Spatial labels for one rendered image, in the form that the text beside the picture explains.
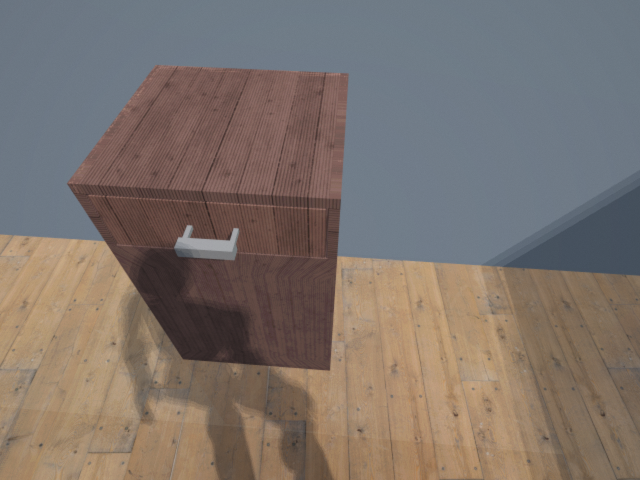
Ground handle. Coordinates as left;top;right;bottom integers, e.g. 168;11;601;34
174;225;239;260

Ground drawer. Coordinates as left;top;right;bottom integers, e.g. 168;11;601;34
88;194;329;257

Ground cabinet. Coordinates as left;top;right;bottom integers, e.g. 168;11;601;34
67;65;349;371

